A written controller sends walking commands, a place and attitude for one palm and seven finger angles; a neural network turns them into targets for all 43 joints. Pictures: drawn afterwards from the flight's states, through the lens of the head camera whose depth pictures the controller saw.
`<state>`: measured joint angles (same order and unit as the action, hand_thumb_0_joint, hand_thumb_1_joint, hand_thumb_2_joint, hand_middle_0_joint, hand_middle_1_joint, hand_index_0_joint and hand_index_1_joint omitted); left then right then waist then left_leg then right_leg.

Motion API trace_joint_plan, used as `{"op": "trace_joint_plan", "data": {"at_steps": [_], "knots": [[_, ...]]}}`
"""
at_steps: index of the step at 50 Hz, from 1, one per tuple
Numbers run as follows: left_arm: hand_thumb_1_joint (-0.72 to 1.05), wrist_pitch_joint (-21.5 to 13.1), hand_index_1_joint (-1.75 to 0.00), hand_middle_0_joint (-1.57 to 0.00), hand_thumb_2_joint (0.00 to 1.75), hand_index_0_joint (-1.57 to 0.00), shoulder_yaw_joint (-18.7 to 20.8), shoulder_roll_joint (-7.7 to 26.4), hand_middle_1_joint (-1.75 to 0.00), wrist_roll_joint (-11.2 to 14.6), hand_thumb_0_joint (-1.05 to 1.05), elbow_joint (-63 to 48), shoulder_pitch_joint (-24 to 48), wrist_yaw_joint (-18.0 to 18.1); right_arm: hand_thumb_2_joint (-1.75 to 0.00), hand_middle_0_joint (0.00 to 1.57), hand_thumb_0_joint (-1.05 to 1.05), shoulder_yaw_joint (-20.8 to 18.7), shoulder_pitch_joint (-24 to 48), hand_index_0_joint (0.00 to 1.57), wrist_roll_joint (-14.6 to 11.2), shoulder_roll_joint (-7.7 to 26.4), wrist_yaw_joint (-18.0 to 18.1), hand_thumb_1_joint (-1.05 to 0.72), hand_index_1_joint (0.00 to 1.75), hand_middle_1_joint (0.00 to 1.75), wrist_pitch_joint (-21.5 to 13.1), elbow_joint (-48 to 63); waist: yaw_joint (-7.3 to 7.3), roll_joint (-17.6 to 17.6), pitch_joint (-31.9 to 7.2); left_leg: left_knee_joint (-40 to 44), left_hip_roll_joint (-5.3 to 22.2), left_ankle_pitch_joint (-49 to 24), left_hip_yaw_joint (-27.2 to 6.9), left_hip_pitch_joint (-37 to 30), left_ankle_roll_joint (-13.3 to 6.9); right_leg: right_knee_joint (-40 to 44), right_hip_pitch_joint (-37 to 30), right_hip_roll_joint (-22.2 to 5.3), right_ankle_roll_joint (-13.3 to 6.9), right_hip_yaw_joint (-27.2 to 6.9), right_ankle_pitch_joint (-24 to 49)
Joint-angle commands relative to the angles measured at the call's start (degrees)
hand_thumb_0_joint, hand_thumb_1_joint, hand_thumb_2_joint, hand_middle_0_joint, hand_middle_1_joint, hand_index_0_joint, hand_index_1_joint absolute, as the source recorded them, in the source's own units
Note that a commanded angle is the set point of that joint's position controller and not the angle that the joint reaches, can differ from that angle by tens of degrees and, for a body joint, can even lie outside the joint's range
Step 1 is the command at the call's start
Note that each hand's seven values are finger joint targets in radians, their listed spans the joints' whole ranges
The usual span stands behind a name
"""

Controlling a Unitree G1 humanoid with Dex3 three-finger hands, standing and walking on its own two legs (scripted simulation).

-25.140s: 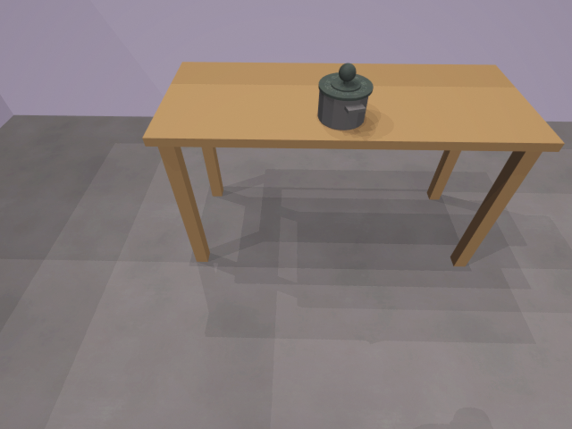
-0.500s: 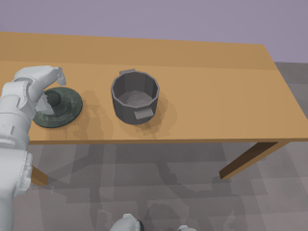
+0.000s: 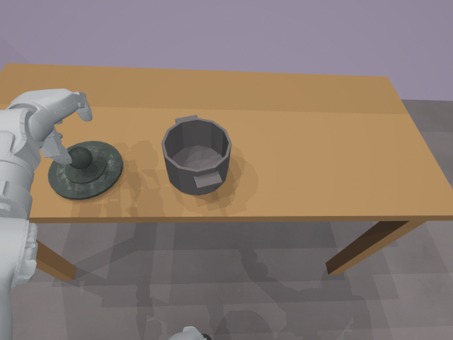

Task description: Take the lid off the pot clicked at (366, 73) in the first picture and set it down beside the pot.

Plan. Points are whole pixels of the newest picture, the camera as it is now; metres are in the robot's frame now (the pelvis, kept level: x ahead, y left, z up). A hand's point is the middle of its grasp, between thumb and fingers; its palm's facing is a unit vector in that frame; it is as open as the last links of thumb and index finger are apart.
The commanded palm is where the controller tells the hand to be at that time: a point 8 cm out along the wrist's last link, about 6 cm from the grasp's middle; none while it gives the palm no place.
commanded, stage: raise the empty hand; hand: left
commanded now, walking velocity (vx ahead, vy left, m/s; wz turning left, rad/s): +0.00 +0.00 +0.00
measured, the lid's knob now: (79, 157) +0.49 +0.31 -0.03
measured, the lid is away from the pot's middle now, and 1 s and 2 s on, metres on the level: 0.25 0.25 0.25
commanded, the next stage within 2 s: draw the hand back to the body in 0.40 s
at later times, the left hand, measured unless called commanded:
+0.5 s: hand (52, 117) +0.46 +0.29 +0.12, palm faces -0.41 -0.08 -0.91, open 11.0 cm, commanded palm +0.47 +0.29 +0.18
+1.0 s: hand (39, 146) +0.40 +0.29 +0.12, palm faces -0.36 -0.08 -0.93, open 11.0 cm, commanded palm +0.38 +0.29 +0.18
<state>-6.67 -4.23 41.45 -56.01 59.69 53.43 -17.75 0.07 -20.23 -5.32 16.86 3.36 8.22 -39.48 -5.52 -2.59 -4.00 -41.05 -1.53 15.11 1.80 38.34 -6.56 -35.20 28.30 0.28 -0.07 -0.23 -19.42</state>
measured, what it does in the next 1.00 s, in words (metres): stands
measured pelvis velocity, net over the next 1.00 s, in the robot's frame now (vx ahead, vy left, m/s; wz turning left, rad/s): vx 0.01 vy -0.02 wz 0.04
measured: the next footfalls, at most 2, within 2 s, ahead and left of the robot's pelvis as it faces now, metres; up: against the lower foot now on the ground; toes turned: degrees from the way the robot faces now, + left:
none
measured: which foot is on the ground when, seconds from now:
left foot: down 0.00-1.00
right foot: down 0.00-1.00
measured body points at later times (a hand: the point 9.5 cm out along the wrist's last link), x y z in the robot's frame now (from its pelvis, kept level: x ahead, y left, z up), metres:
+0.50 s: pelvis +0.01 -0.01 +0.01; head +0.08 +0.00 +0.45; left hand +0.48 +0.29 +0.17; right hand +0.07 -0.29 -0.11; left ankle +0.05 +0.04 -0.71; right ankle -0.02 -0.18 -0.71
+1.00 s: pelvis +0.01 -0.02 +0.02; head +0.06 -0.02 +0.46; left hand +0.41 +0.29 +0.17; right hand +0.12 -0.28 -0.10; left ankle +0.05 +0.04 -0.71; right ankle -0.02 -0.18 -0.71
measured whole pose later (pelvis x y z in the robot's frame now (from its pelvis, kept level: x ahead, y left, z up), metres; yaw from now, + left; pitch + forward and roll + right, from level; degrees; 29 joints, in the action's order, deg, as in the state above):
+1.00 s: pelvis +0.01 -0.02 +0.02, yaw +2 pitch +7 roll -3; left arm -9.0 1.0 42.9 -50.1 39.1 37.7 -22.7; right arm 0.2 -12.6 -5.8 16.0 1.3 13.7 -34.5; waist -2.4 -3.6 -1.1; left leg -33.2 -2.2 12.0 0.1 28.2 -5.0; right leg -27.8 18.0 -0.1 1.2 1.2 -16.8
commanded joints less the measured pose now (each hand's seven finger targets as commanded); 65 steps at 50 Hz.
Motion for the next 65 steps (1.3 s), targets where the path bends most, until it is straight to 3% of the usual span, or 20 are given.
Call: {"op": "trace_joint_plan", "data": {"at_steps": [1,14,17,19,24,27,31,35,38,41,43,45,49,50,52,54,57,58,60,65], "knots": [[-0.01,0.02,-0.87,-0.34,0.63,-0.34,4.1,16.0,-0.87,0.62,0.0,-11.85,27.68,1.34,-0.9,0.2,0.0,-3.7,-4.24,0.2,0.29,10.71,0.73,-0.9,0.3,0.3,-1.04,3.75,-0.55,-5.54,-21.26,5.79,2.64,-12.87,-8.72,-36.07,2.76,6.12,11.86,4.04,-3.09,3.96,5.86],[-0.01,-0.48,-0.87,-0.34,0.63,-0.34,6.16,18.36,-0.87,1.53,0.0,-16.83,29.69,-1.63,-0.9,0.2,0.0,-3.71,-2.41,0.2,0.57,10.16,0.15,-0.9,0.3,0.3,-0.3,5.14,0.31,-7.18,-24.28,5.67,2.24,-24.86,-7.78,-40.6,2.57,7.43,7.06,3.86,-2.98,4.16,11.73],[-0.01,0.41,-0.87,-0.34,0.63,-0.34,5.66,18.23,-0.87,1.83,0.0,-8.01,24.63,-1.93,-0.9,0.2,0.0,-3.09,-1.91,0.2,-0.01,10.41,0.19,-0.9,0.3,0.3,0.2,5.25,-0.19,-1.21,-18.71,6.73,1.58,-17.5,-6.07,-33.37,1.94,7.92,5.66,3.83,-2.71,4.14,10.63],[-0.01,0.47,-0.87,-0.34,0.63,-0.34,4.65,17.29,-0.87,1.85,0.0,-8.87,25.6,-2.51,-0.9,0.2,0.0,-3.12,-1.54,0.2,0.05,10.68,-0.07,-0.9,0.3,0.3,0.32,5.27,0.12,-1.82,-18.03,6.93,1.52,-16.39,-5.71,-32.95,1.78,8.05,5.83,3.7,-2.78,4.13,10.73],[-0.01,-1.58,-0.87,-0.34,0.63,-0.34,8.3,21.69,-0.87,1.73,0.0,-16.73,27.81,-2.96,-0.9,0.2,0.0,-3.51,-1.13,0.2,0.43,10.18,0.14,-0.9,0.3,0.3,1.02,6.35,0.52,-5.56,-25.06,5.34,1.81,-26.67,-6.2,-38.98,1.85,7.53,3.68,3.8,-2.68,4.03,14.99],[-0.01,-1.49,-0.87,-0.34,0.63,-0.34,7.16,19.74,-0.87,2.62,0.0,-11.73,22.12,-3.29,-0.9,0.2,0.0,-3.13,-0.01,0.2,-0.05,9.99,-0.04,-0.9,0.3,0.3,1.53,6.65,0.26,-3.24,-19.42,6.25,1.49,-20.54,-4.87,-33.84,1.57,8.18,3.8,3.71,-2.55,4.07,12.91],[-0.01,-3.12,-0.87,-0.34,0.63,-0.34,11.13,22.65,-0.87,2.62,0.0,-21.89,20.29,-2.77,-0.9,0.2,0.0,-3.52,1.64,0.2,0.48,9.31,-0.5,-0.9,0.3,0.3,2.45,8.64,1.71,-6.97,-25.73,5.97,1.56,-28.11,-5.93,-39.63,1.61,8.08,1.45,3.68,-2.75,4.13,15.15],[-0.01,-2.59,-0.87,-0.34,0.63,-0.34,11.64,22.63,-0.87,4.29,0.0,-19.76,16.26,-2.92,-0.9,0.2,0.0,-3.24,3.18,0.2,0.02,9.28,-0.76,-0.9,0.3,0.3,3.13,8.68,1.49,-3.98,-19.81,7.56,1.5,-21.26,-4.84,-34.84,1.23,9.1,0.43,3.36,-2.53,4.21,13.41],[-0.01,-3.06,-0.87,-0.34,0.63,-0.34,10.6,20.88,-0.87,4.67,0.0,-27.43,17.0,-2.88,-0.9,0.2,0.0,-3.3,5.11,0.2,0.1,8.82,-0.89,-0.9,0.3,0.3,2.95,10.16,1.94,-6.61,-21.82,8.26,1.65,-22.63,-5.52,-37.48,1.18,9.6,-0.2,3.01,-2.94,4.3,13.16],[-0.01,-2.62,-0.87,-0.34,0.63,-0.34,13.07,22.6,-0.87,5.37,0.0,-25.13,12.59,-2.85,-0.9,0.2,0.0,-3.15,5.32,0.2,-0.05,8.89,-0.86,-0.9,0.3,0.3,3.62,9.73,2.29,-3.97,-20.32,9.13,1.34,-19.09,-5.5,-36.23,0.98,10.31,-1.27,3.18,-2.7,4.46,11.99],[-0.01,-2.6,-0.87,-0.34,0.63,-0.34,9.07,18.07,-0.87,5.86,0.0,-30.04,14.07,-3.19,-0.9,0.2,0.0,-3.17,7.0,0.2,-0.11,8.32,-1.13,-0.9,0.3,0.3,3.33,10.62,1.77,-6.21,-19.14,9.79,1.64,-18.73,-5.71,-37.57,1.13,10.89,-0.24,2.83,-2.92,4.35,11.0],[-0.01,-2.37,-0.87,-0.34,0.63,-0.34,12.33,21.05,-0.87,5.97,0.0,-31.4,9.64,-2.62,-0.9,0.2,0.0,-3.2,7.12,0.2,-0.06,8.21,-1.33,-0.9,0.3,0.3,3.57,10.84,2.46,-6.68,-19.93,10.09,1.56,-19.58,-6.33,-38.93,1.27,11.01,-1.32,3.07,-2.99,4.54,10.57],[-0.01,-1.27,-0.87,-0.34,0.63,-0.34,13.23,20.38,-0.87,6.99,0.0,-30.4,5.53,-2.45,-0.9,0.2,0.0,-2.82,8.63,0.2,0.09,8.15,-1.81,-0.9,0.3,0.3,3.83,11.15,3.1,-2.95,-16.83,11.02,1.05,-16.88,-5.76,-35.38,1.02,11.75,-3.66,2.99,-2.93,4.55,11.5],[-0.01,-3.46,-0.87,-0.34,0.63,-0.34,14.47,0.21,-0.87,41.22,0.0,-33.72,9.82,5.8,-0.9,0.2,0.0,-1.72,3.19,0.2,-0.52,3.8,-0.54,-0.9,0.3,0.3,0.25,14.39,-0.06,-1.76,-12.53,14.08,5.25,-4.46,-8.34,-43.67,3.13,12.47,-1.26,1.99,-4.08,4.48,6.93],[-0.01,-3.52,-0.87,-0.34,0.63,-0.34,16.34,0.71,-0.87,49.0,0.0,-31.77,2.23,13.67,-0.9,0.2,0.0,-0.57,6.96,0.2,0.22,6.07,1.17,-0.9,0.3,0.3,-3.27,12.91,1.94,2.14,-11.64,18.48,6.71,4.5,-11.16,-43.61,3.54,14.1,-3.36,1.41,-3.76,2.44,4.0],[-0.01,-3.74,-0.87,-0.34,0.63,-0.34,18.92,2.28,-0.87,53.27,0.0,-36.03,5.81,17.78,-0.9,0.2,0.0,-0.32,7.79,0.2,0.61,7.14,1.7,-0.9,0.3,0.3,-5.68,11.12,2.28,1.8,-11.79,19.26,6.0,2.61,-9.68,-41.55,3.93,15.0,-6.67,1.1,-3.3,1.51,6.3],[0.04,-3.95,-0.84,-0.34,0.65,-0.34,25.32,5.66,-0.84,54.84,0.0,-41.85,1.06,21.49,-0.9,0.2,0.0,-0.09,8.24,0.2,1.71,6.9,1.2,-0.9,0.3,0.3,-8.41,10.04,3.96,-7.77,-13.41,18.49,5.41,-7.41,-8.49,-43.81,5.36,15.34,-10.9,0.91,-3.55,1.58,11.04],[0.06,-3.81,-0.83,-0.33,0.65,-0.33,27.73,7.13,-0.83,55.09,0.0,-42.1,-2.05,22.25,-0.9,0.2,0.0,-0.25,8.2,0.2,2.1,7.12,1.06,-0.9,0.3,0.3,-8.83,9.5,4.32,-6.81,-12.48,18.16,5.17,-8.99,-7.55,-42.2,5.34,15.71,-12.65,0.87,-3.42,1.57,12.48],[0.11,-3.29,-0.8,-0.33,0.67,-0.33,25.46,1.78,-0.8,56.53,0.0,-42.03,-7.4,22.58,-0.9,0.2,0.0,-0.31,9.04,0.2,2.13,6.38,0.58,-0.9,0.3,0.3,-9.61,9.6,4.28,-5.49,-9.94,18.33,4.93,-9.29,-6.41,-40.18,5.34,15.7,-13.94,0.97,-3.17,1.93,13.37],[0.22,-3.71,-0.73,-0.31,0.7,-0.31,28.22,1.87,-0.73,57.96,0.0,-53.62,-15.43,23.31,-0.9,0.2,0.0,-1.03,10.33,0.2,2.42,6.34,-0.29,-0.9,0.3,0.3,-11.79,10.44,5.27,-6.44,-12.76,16.23,4.77,-19.78,-4.74,-42.15,5.18,14.93,-17.57,1.02,-2.93,2.08,19.99]]}}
